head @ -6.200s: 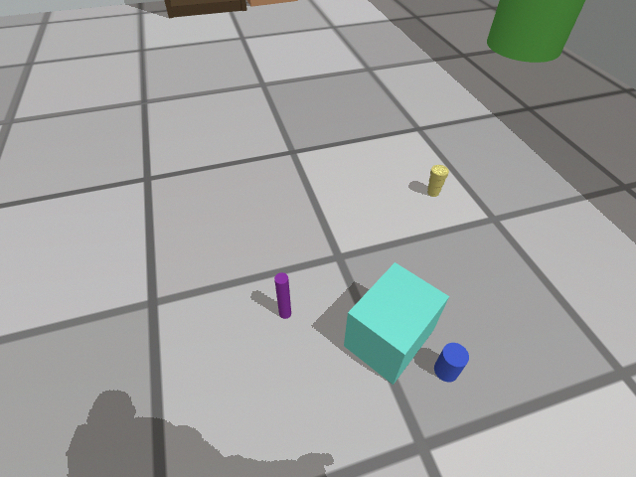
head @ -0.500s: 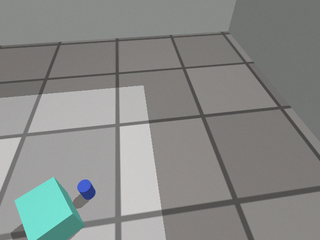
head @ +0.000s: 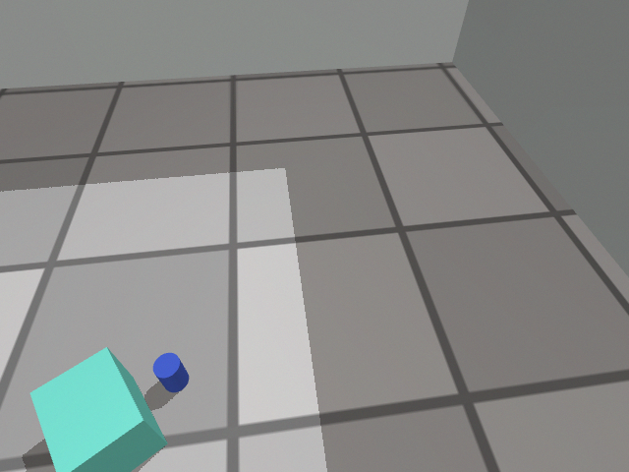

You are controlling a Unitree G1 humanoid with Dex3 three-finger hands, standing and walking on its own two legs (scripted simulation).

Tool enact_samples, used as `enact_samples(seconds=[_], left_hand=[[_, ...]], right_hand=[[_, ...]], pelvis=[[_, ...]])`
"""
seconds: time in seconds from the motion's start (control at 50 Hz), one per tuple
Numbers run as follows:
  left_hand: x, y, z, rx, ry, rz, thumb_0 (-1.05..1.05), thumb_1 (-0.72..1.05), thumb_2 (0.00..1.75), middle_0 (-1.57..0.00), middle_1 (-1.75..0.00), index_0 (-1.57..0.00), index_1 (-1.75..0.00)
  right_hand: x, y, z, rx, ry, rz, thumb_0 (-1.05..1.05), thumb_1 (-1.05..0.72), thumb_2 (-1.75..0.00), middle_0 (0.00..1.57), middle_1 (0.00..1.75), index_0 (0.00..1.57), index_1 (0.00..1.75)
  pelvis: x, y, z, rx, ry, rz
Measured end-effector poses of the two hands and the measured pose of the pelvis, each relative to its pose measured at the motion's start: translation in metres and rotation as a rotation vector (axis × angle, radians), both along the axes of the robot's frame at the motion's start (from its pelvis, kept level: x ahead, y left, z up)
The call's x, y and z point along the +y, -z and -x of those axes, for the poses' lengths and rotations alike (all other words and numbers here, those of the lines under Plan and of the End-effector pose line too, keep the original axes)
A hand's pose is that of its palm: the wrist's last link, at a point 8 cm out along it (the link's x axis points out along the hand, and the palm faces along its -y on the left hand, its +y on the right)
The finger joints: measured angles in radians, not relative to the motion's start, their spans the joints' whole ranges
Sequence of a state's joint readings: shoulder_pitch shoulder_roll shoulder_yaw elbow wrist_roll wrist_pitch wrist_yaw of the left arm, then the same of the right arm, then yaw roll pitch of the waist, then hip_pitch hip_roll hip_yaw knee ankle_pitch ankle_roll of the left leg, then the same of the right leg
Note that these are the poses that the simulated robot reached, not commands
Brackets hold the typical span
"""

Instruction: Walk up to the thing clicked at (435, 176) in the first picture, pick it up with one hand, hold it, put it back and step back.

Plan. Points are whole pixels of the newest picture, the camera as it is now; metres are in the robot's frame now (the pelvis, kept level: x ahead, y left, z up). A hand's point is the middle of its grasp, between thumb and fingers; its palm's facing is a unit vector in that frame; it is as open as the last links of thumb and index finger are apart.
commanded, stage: stand
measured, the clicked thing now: out of the picture +0.80 +1.27 -0.71
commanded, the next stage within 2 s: walk up in 0.28 s
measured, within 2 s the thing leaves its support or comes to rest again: neither
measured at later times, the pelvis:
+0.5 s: pelvis +0.03 -0.03 -0.01, yaw -3 degrees
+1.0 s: pelvis +0.25 -0.03 -0.03, yaw +0 degrees
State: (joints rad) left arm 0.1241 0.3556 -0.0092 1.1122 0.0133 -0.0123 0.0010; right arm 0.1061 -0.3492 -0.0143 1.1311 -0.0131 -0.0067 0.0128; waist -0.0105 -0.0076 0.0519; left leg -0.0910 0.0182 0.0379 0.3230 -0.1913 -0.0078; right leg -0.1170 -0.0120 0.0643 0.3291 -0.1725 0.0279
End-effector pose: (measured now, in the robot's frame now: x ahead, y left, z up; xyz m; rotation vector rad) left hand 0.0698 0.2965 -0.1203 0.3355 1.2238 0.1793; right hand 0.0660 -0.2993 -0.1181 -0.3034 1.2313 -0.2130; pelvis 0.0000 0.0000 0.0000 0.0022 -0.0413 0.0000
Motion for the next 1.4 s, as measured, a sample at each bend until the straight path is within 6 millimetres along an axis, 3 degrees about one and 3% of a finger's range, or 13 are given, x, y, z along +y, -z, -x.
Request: enact_samples(seconds=[0.34, 0.42, 0.54, 0.62, 0.72, 0.8, 0.9, 1.02, 1.12, 1.22, 1.32, 1.4], left_hand=[[0.002, -0.002, 0.000, -0.010, 0.002, 0.015, 0.01, 0.90, 0.90, -0.20, -0.30, -0.20, -0.30], [0.007, -0.008, -0.013, -0.006, 0.028, -0.007, 0.01, 0.90, 0.90, -0.20, -0.30, -0.20, -0.30], [-0.001, -0.020, -0.054, -0.051, 0.067, -0.064, 0.01, 0.90, 0.90, -0.20, -0.30, -0.20, -0.30], [-0.010, -0.022, -0.065, -0.105, 0.026, -0.102, 0.01, 0.90, 0.90, -0.20, -0.30, -0.20, -0.30], [-0.023, -0.026, -0.070, -0.060, -0.017, -0.079, 0.01, 0.90, 0.90, -0.20, -0.30, -0.20, -0.30], [-0.025, -0.019, -0.090, -0.040, -0.035, -0.054, 0.01, 0.90, 0.90, -0.20, -0.30, -0.20, -0.30], [-0.016, 0.000, -0.135, -0.028, -0.047, -0.022, 0.01, 0.90, 0.90, -0.20, -0.30, -0.21, -0.30], [0.003, 0.030, -0.211, 0.010, -0.027, 0.001, 0.01, 0.90, 0.90, -0.20, -0.30, -0.20, -0.30], [0.001, 0.015, -0.293, -0.043, 0.042, 0.022, 0.01, 0.90, 0.90, -0.20, -0.30, -0.20, -0.30], [-0.004, -0.003, -0.370, -0.091, 0.106, 0.020, 0.01, 0.90, 0.90, -0.20, -0.30, -0.20, -0.30], [-0.015, -0.015, -0.445, -0.122, 0.141, -0.010, 0.01, 0.90, 0.90, -0.20, -0.30, -0.20, -0.30], [-0.025, -0.014, -0.500, -0.183, 0.127, -0.061, 0.01, 0.90, 0.90, -0.20, -0.30, -0.20, -0.30]], right_hand=[[-0.005, -0.002, 0.000, -0.031, 0.003, -0.013, 0.01, -0.91, -0.90, 0.20, 0.30, 0.21, 0.30], [-0.025, -0.004, 0.005, -0.067, 0.034, -0.003, 0.01, -0.90, -0.90, 0.21, 0.30, 0.21, 0.30], [-0.074, 0.006, 0.005, -0.020, 0.074, 0.023, 0.01, -0.90, -0.90, 0.21, 0.30, 0.21, 0.30], [-0.095, 0.016, -0.024, 0.014, 0.059, 0.038, 0.01, -0.91, -0.90, 0.20, 0.30, 0.20, 0.30], [-0.093, 0.003, -0.086, -0.052, 0.004, 0.008, 0.01, -0.91, -0.90, 0.20, 0.30, 0.20, 0.30], [-0.086, -0.006, -0.134, -0.072, -0.042, -0.003, 0.01, -0.91, -0.90, 0.20, 0.30, 0.20, 0.30], [-0.072, -0.010, -0.201, -0.066, -0.092, 0.015, 0.01, -0.91, -0.90, 0.20, 0.30, 0.20, 0.30], [-0.048, -0.010, -0.285, -0.156, -0.094, 0.061, 0.01, -0.91, -0.90, 0.20, 0.30, 0.20, 0.30], [-0.037, -0.024, -0.313, -0.179, -0.040, 0.053, 0.01, -0.91, -0.90, 0.20, 0.30, 0.21, 0.30], [-0.041, -0.023, -0.330, -0.134, -0.013, 0.044, 0.01, -0.90, -0.90, 0.20, 0.30, 0.21, 0.30], [-0.059, -0.006, -0.354, -0.081, 0.026, 0.022, 0.01, -0.90, -0.90, 0.21, 0.30, 0.21, 0.30], [-0.080, 0.021, -0.390, -0.036, 0.031, 0.013, 0.01, -0.90, -0.90, 0.20, 0.30, 0.21, 0.30]], pelvis=[[-0.002, 0.001, -0.005, 0.009, 0.012, -0.005], [-0.011, 0.003, -0.015, 0.015, 0.039, -0.003], [-0.040, 0.014, -0.045, -0.003, 0.062, -0.012], [-0.054, 0.021, -0.069, -0.012, 0.041, 0.017], [-0.058, 0.009, -0.105, -0.015, 0.031, 0.032], [-0.057, 0.007, -0.138, -0.006, 0.018, 0.037], [-0.047, 0.015, -0.190, 0.002, -0.004, 0.053], [-0.023, 0.032, -0.257, 0.002, 0.000, 0.020], [-0.019, 0.016, -0.305, 0.003, 0.027, 0.000], [-0.021, 0.009, -0.353, 0.003, 0.046, -0.014], [-0.033, 0.014, -0.408, 0.002, 0.050, -0.023], [-0.054, 0.032, -0.458, 0.002, 0.037, -0.012]])
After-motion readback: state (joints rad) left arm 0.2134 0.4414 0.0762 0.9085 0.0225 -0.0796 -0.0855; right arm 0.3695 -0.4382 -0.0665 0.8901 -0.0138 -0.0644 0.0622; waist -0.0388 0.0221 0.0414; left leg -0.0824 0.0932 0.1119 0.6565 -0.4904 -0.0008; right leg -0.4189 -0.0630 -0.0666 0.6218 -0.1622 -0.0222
